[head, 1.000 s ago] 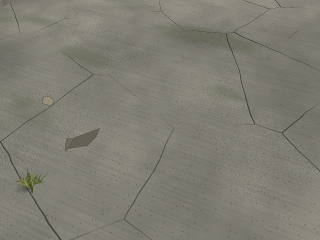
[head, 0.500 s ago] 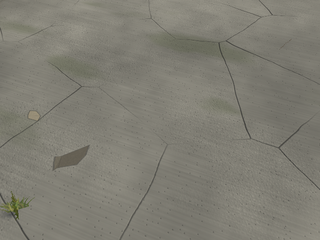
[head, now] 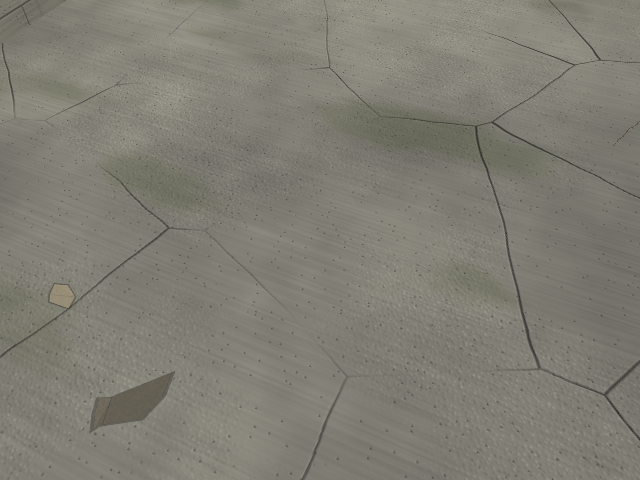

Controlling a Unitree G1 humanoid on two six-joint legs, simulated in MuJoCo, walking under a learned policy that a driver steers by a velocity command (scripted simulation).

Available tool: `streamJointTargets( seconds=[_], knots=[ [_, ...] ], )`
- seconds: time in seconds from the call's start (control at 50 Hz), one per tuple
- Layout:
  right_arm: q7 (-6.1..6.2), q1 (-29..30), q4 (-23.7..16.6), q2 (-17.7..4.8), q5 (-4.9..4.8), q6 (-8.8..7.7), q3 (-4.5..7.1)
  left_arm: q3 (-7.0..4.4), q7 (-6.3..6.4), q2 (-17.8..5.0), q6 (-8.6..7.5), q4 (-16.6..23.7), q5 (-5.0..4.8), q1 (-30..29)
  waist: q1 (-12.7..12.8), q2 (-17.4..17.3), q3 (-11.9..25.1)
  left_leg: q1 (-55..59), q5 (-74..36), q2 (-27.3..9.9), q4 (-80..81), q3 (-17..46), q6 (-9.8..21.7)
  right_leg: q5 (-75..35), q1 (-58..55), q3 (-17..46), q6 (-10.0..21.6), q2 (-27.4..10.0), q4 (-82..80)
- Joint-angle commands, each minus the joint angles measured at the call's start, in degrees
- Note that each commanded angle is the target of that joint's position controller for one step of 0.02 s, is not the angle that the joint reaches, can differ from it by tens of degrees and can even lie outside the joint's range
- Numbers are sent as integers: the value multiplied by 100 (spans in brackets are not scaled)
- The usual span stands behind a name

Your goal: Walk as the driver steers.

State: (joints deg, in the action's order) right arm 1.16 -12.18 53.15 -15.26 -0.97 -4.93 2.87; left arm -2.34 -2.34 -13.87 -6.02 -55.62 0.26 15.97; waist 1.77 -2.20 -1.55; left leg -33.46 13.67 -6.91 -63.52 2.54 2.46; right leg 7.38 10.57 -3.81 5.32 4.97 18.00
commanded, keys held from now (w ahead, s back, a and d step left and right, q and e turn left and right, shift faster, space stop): w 1.00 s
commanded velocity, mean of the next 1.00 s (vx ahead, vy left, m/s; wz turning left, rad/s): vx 0.50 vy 0.00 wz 0.00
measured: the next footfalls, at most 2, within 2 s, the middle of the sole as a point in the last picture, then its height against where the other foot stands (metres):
left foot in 0.34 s outside the picture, level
right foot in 0.88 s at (385, 403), level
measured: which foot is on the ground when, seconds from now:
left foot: up 0.00-0.32, down 0.34-0.90, up 0.92-1.00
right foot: down 0.00-0.36, up 0.38-0.86, down 0.88-1.00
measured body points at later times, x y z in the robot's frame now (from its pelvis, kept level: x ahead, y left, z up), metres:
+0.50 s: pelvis +0.29 +0.07 +0.00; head +0.31 +0.09 +0.45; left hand +0.35 +0.35 -0.14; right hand +0.38 -0.19 -0.12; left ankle +0.33 +0.16 -0.74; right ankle +0.24 -0.08 -0.65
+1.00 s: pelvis +0.57 +0.01 -0.01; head +0.60 +0.00 +0.44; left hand +0.70 +0.27 -0.12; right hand +0.60 -0.26 -0.15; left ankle +0.46 +0.16 -0.65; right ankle +0.64 -0.08 -0.74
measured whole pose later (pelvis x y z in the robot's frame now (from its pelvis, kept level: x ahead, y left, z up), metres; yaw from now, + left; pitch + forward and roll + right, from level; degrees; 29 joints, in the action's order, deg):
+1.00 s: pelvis +0.57 +0.01 -0.01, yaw -1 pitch +1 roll +1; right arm 0.1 -17.5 55.6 -15.3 -1.5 -5.3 2.9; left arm -3.2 -1.8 -14.5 -5.4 -51.0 -0.2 8.5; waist -0.3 -1.3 -1.8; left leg -21.2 22.6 -2.1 -66.5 1.7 2.4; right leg 8.7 21.0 -3.1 3.5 1.2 28.1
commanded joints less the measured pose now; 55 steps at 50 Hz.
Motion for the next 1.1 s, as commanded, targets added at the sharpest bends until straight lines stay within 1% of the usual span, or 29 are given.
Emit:
streamJointTargets(
  seconds=[0.02, 0.12, 0.22, 0.28, 0.3, 0.32, 0.34, 0.36, 0.38, 0.4, 0.42, 0.44, 0.46, 0.5, 0.54, 0.66, 0.76, 0.82, 0.84, 0.86, 0.88, 0.9, 0.92, 0.94, 0.96, 0.98, 1.02, 1.06, 1.1],
  knots=[
    [34, -140, -266, -350, 76, 46, 112, -146, 130, -817, -104, 304, 0, -203, -240, 416, -208, -490, -752, -318, 679, 168, -178, 58, 248, 1496, 935, -1704, -1404],
    [-68, 878, -568, -202, 59, -53, 58, -155, 257, -917, -12, 165, -76, 334, 98, 416, -252, -449, -2045, -45, 2450, -119, -268, -390, -189, 929, 668, -1491, -1350],
    [-241, 1659, -890, -207, -16, -116, -11, -183, 271, -959, 126, -73, -119, 869, 336, 415, -408, -571, -1745, 144, 3256, -194, -181, -657, -1122, 890, 640, -1787, -958],
    [-328, 1529, -975, -403, -36, -168, 35, -240, 293, -1067, 219, -87, -130, 806, 111, 587, -246, -171, -1092, 296, 3522, -253, 45, -1524, -1586, 952, 506, -2010, -469],
    [-331, 1178, -905, -545, -35, -182, 100, -254, 294, -1123, 245, -45, -125, 670, -123, 688, -11, 423, -928, 467, 3591, -396, 151, -2458, -1593, 872, 429, -1953, -50],
    [-308, 376, -665, -760, -28, -186, 228, -227, 289, -1064, 277, -2, -107, 553, -545, 659, 480, 1526, -988, 653, 3708, -551, 314, -3287, -1417, 648, 293, -1688, 880],
    [-256, -745, -380, -1129, 25, -180, 367, -135, 291, -875, 273, 120, -35, 534, -967, 446, 1306, 3292, -1086, 140, 3452, -9, 633, -2710, -484, 421, 106, -1390, 2343],
    [-231, -1496, -211, -1747, 115, -129, 527, 74, 220, -187, 147, 220, 0, 1182, -801, -923, 2212, 5677, -328, -1365, 3689, 2610, 1575, -170, 1970, 125, -359, -404, 4667],
    [-247, -1535, -184, -1264, 85, -111, 381, 53, 199, -362, -9, 126, -101, 1087, -873, -1085, 2503, 5904, 142, -1659, 4543, 4014, 1757, 2501, 2833, 966, -332, -178, 5559],
    [-241, -1013, -263, -939, 52, -119, 266, -95, 175, -913, -108, 286, -276, 527, -800, -771, 1552, 5160, 241, -1431, 4630, 3149, 1402, 2238, 3339, 1074, -207, -561, 5886],
    [-233, -481, -402, -740, 59, -117, 202, -102, 191, -943, -142, 378, -307, 162, -629, -403, 990, 4270, -135, -1197, 4758, 2312, 1205, 1678, 3276, 888, -165, -900, 5683],
    [-256, -123, -451, -558, 88, -119, 144, -125, 228, -881, -120, 396, -229, -27, -464, -114, 559, 3457, -560, -953, 4986, 1745, 1106, 1270, 3061, 774, -198, -1104, 5278],
    [-274, 50, -462, -417, 133, -141, 98, -162, 253, -812, -46, 377, -164, 28, -264, -193, 376, 2922, -807, -734, 5189, 1334, 996, 979, 2692, 800, -221, -1283, 4943],
    [-300, 27, -380, -434, 137, -167, 105, -132, 258, -517, 103, 322, -126, 225, -90, -258, 280, 2420, -1144, -579, 5474, 949, 1041, 738, 2316, 728, -306, -1343, 4668],
    [-258, -145, -272, -606, 127, -193, 150, -141, 279, -488, 172, 423, -92, 31, -53, -166, 127, 2316, -1540, -559, 5635, 671, 1128, 382, 2545, 686, -419, -1381, 4264],
    [-97, -653, -52, -750, 62, -119, 166, -98, 212, -354, 107, 823, -74, -1265, -392, -117, -154, 2515, -1557, -313, 5803, 54, 905, -1311, 2631, 444, -526, -1164, 2074],
    [-59, -1136, 222, -816, -2, -4, 209, -64, 68, -407, 54, 1106, -134, -1993, -571, -100, -363, 3440, -1534, -684, 5516, 105, 856, -1127, 2811, 473, -371, -1029, 1309],
    [-24, -1053, 247, -909, -14, 90, 265, -121, -11, -592, 5, 1145, -140, -1842, -353, -193, -201, 3891, -2337, -874, 5036, 148, 717, -484, 2418, 397, -157, -892, 1107],
    [-21, -934, 217, -958, -9, 120, 278, -186, -9, -715, -5, 1065, -137, -1494, -130, -274, 29, 3891, -3231, -808, 4609, 70, 645, -324, 1826, 237, -64, -717, 1057],
    [-23, -846, 188, -885, 8, 159, 248, -313, 16, -913, -3, 815, -125, -701, 270, -222, 497, 3698, -3956, -536, 3671, -142, 514, -370, 741, 67, 78, -520, 967],
    [-18, -891, 83, -702, 76, 170, 157, -446, 64, -1265, 5, 538, -77, 362, 634, 97, 1290, 2752, -3204, -213, 2179, -374, 328, -506, -985, 659, 369, -1058, 1208],
    [-86, -1587, 6, -17, 116, 52, -50, -588, 89, -1847, 46, 389, -11, 1026, 417, 1487, 2107, 332, -497, 802, -140, -542, -123, 318, -3235, 3301, 1333, -2498, 845],
    [-119, -1462, 93, -219, 29, -104, -26, -445, 71, -1403, 58, 378, -71, 1048, 504, 1575, 2411, -499, 1936, 992, -1029, 308, -95, 932, -3456, 4668, 1483, -2760, -22],
    [-147, -912, -65, -710, -144, -202, 110, -347, 79, -1111, 40, 451, -105, 533, 441, 1230, 1488, -1040, 1673, 623, -1368, 399, 23, 1102, -2739, 3847, 1149, -2568, -100],
    [-127, -525, -162, -749, -170, -237, 114, -285, 89, -913, 33, 583, -86, 33, 287, 831, 945, -986, 1104, 286, -1152, 228, 81, 764, -1857, 3041, 940, -2345, -214],
    [-83, -330, -184, -702, -94, -214, 143, -230, 72, -734, 23, 629, -40, -331, 113, 554, 524, -746, 679, 67, -750, 126, 61, 301, -1020, 2462, 828, -2118, -414],
    [-46, -516, -130, -492, -15, -57, 168, -172, 41, -541, -14, 602, 35, -537, -198, 740, 333, -69, 244, -157, -252, 151, 28, -127, -175, 1831, 708, -1807, -769],
    [-34, -542, -141, -322, 14, 45, 154, -206, 63, -668, -52, 495, 8, -380, -277, 684, 231, -37, 12, -204, 70, 78, -60, -529, 62, 1505, 812, -1755, -991],
    [-18, -156, -292, -356, 56, 71, 172, -246, 137, -828, -56, 400, 2, -191, -229, 554, 77, -425, -491, -234, 646, 66, -175, -821, -27, 1320, 857, -1766, -1119]
  ],
)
